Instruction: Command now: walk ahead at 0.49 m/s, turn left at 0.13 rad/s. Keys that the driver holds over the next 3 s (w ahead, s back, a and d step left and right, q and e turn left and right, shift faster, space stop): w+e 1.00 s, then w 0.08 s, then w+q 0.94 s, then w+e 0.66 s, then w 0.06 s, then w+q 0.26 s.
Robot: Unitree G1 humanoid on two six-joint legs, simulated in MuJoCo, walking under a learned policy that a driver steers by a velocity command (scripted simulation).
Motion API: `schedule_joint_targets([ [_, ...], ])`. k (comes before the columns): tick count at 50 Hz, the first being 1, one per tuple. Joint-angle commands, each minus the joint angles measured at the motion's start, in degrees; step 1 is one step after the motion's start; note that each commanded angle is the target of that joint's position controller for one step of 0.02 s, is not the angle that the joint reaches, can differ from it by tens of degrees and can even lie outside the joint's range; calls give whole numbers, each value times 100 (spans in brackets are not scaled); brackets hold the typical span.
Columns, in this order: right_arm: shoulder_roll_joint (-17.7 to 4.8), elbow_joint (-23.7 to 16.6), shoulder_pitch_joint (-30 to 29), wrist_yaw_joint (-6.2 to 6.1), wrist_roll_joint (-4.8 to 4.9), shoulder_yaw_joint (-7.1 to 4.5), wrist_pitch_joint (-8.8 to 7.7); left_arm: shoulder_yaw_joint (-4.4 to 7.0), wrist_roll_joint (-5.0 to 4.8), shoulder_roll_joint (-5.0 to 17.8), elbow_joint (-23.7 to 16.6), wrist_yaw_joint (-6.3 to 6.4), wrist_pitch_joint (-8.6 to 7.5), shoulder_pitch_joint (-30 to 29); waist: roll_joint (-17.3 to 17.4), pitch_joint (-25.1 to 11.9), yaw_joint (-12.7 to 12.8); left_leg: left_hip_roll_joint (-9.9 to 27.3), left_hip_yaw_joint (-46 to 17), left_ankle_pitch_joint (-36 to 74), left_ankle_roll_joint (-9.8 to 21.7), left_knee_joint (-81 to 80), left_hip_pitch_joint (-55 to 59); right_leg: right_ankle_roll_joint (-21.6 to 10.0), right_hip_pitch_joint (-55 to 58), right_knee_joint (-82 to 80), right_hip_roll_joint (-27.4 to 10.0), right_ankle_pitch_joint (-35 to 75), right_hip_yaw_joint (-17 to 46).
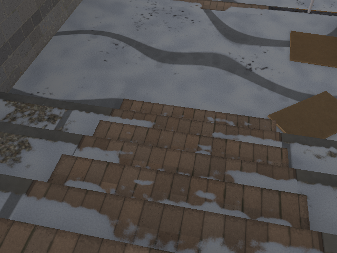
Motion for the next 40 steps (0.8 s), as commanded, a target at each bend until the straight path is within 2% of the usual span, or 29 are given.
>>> schedule_joint_targets([
  [1, 226, -406, -171, 65, 117, 134, -13, -21, 56, 186, 31, -28, -156, 319, -361, 241, -91, 366, 161, 190, -190, -1038, -497, -1166, 182, -1174, -1286, 425, 1143],
  [6, 38, -492, -417, 136, 0, 174, 215, 58, 136, 589, 205, -568, -65, 535, -559, 320, -182, 177, 352, 1179, -229, -2218, 511, -1279, -560, -1019, -1308, 892, 1214],
  [7, -100, -534, -540, 101, 11, 147, 219, 59, 113, 588, 205, -594, -62, 531, -518, 324, -171, 174, 296, 1180, -189, -2429, 482, -1274, -394, -906, -1378, 900, 1331],
  [8, -85, -417, -81, 86, -74, 138, 161, 28, 317, 531, 252, -558, -56, 654, -452, 175, -275, 204, 122, 1875, -143, -1625, 907, -1257, -622, -446, -1374, 1183, 1289],
  [9, -271, -414, 99, 37, -69, 68, 126, 15, 332, 479, 222, -503, -55, 471, -425, 148, -433, 204, 84, 1550, -89, -1614, 769, -1226, -527, -108, -1415, 1219, 1326],
  [11, -432, -422, 561, -100, -30, -37, 35, 11, 225, 492, 34, -367, -51, 42, -289, -26, -797, 5, 420, 1017, 34, -2161, 2078, -1028, -1223, 1001, -1197, 1535, 1162],
  [12, -625, -204, 1443, -197, 32, -178, -46, 80, 160, 734, -94, -374, -20, -238, 55, -305, -1266, -188, 600, 993, 99, -2621, 3564, -915, -2165, 2341, -813, 1824, 982],
  [13, -1053, -166, 1995, -345, 158, -271, -125, 116, 179, 578, -88, -461, -4, 160, 830, -851, -1343, 840, -705, 2156, 864, -3838, 4494, -608, -2552, 4309, -229, -128, 627],
  [14, -978, -198, 1977, -267, 96, -108, -168, 34, 242, 34, 107, -502, -94, 1392, 1142, -1477, -564, 2025, -2348, 5380, 1978, -3805, 5014, -324, -3096, 6046, 175, -2943, 898],
  [15, -710, -73, 1893, -160, -50, -111, -293, 110, 103, 46, -253, -502, -153, 702, 1129, -243, -789, 2522, -3226, 3436, 2250, -4399, 3908, -372, -4475, 6905, 148, -2623, 1542],
  [16, -275, 16, 1302, -83, 129, -9, -308, 200, 126, 387, -353, -421, -75, 156, 482, 361, -556, 2520, -2700, 2323, 1947, -4560, 3066, -362, -4816, 7109, -381, -1935, 1527],
  [17, 139, -21, 996, -53, 226, 118, -270, 215, 230, 291, -382, -360, 29, 129, -95, 121, -342, 2208, -2086, 2315, 1699, -4537, 2662, -300, -4426, 6895, -516, -1519, 1417],
  [18, 403, -64, 748, -109, 149, 205, -242, 148, 266, -27, -363, -356, 131, 164, -277, 157, -165, 1876, -1226, 3030, 1432, -4577, 2195, -208, -3946, 6324, -695, -1017, 1417],
  [19, 542, 20, 717, -172, 66, 262, -198, 82, 316, -327, -428, -386, 221, -3, -92, 429, -78, 1481, -628, 3001, 1104, -4649, 1691, -233, -3622, 5840, -796, -607, 1270],
  [20, 768, -103, 498, -301, 60, 353, -211, 49, 379, -336, -453, -477, 268, -17, -79, 324, -42, 1103, -120, 2356, 839, -4642, 1474, -249, -3421, 5054, -794, 274, 1071],
  [21, 673, -11, 558, -434, 26, 374, -223, 31, 502, -354, -276, -628, 265, 340, 121, 339, 11, 742, 412, 2182, 602, -4271, 992, -321, -2857, 4696, -766, 1287, 861],
  [22, 528, 56, 749, -468, -37, 388, -241, 110, 427, -131, -234, -755, 211, 381, 244, 275, -11, 705, 608, 2329, 569, -4183, 577, -303, -2444, 4618, -624, 1505, 598],
  [23, 771, 158, 1054, -565, -88, 505, -312, 120, 475, 12, -421, -820, 135, -98, -30, 258, -253, 639, 656, 1747, 380, -3902, 1105, -342, -2900, 3396, -833, 2941, 903],
  [24, 655, 427, 1652, -578, -31, 551, -350, 143, 442, 41, -523, -804, 107, -520, 169, 311, -441, 807, 460, 1707, 395, -3746, 1378, -286, -3099, 3010, -764, 3215, 807],
  [25, 532, 501, 1835, -596, -15, 578, -376, 127, 335, 103, -599, -767, 89, -831, -18, 330, -540, 662, 704, 1231, 307, -3429, 1077, -254, -2723, 2118, -727, 3941, 719],
  [29, 114, 731, 1987, -238, -120, 624, -257, 96, 322, 234, -1008, -701, 378, -1666, 217, 985, -477, 1323, 213, 729, 429, -3453, 549, -201, -1738, 1819, -657, 2945, 493],
  [31, 32, 877, 2036, -232, 62, 597, -243, 74, 388, 314, -1069, -685, 383, -1941, -42, 1163, -645, 1420, 92, 656, 446, -3138, 1283, -226, -1960, 1322, -692, 2348, 494],
  [33, -47, 1014, 2150, -333, 40, 562, -157, 74, 389, 350, -1011, -644, 353, -2028, -43, 1202, -790, 1351, 179, 636, 400, -2762, 1773, -276, -1725, 807, -702, 1993, 404],
  [35, -317, 1092, 2196, -298, -58, 428, -25, 198, 341, 523, -696, -598, 271, -1275, -331, 998, -562, 1156, 468, 1526, 327, -1755, 1961, -310, -600, 224, -441, 1742, -21],
  [36, -555, 1045, 2027, -162, -143, 355, 39, 376, 232, 776, -328, -549, 200, -217, -579, 596, -91, 864, 952, 2046, 201, -660, 1666, -393, 821, -36, -142, 2138, -448],
  [37, -313, 1223, 2451, 16, -436, 430, 63, 591, 340, 1218, 18, -533, 239, 1044, -843, 44, 255, 685, 1095, 1209, -231, 1161, 382, -873, 2848, 581, -533, 3582, 52],
  [38, 540, 1194, 3161, 229, -328, 660, 40, 672, 316, 1597, 317, -562, 295, 2359, -1477, -2088, 292, 74, 928, -2232, -674, 3817, -828, -2227, 5627, 2495, -1752, 5887, 1657],
  [39, 242, 604, 1961, 301, -13, 574, -83, 683, 323, 1412, 717, -613, 306, 3156, -714, -2044, 1006, -170, 297, -2518, -784, 4585, -2229, -2426, 6128, 2063, -2018, 5563, 2685],
  [40, 19, -251, 281, 212, 247, 522, -323, 721, 192, 1335, 569, -524, 208, 2669, -605, -660, 1304, -53, 92, -2431, -804, 4083, -4008, -2239, 5394, 1561, -2091, 2562, 3059],
])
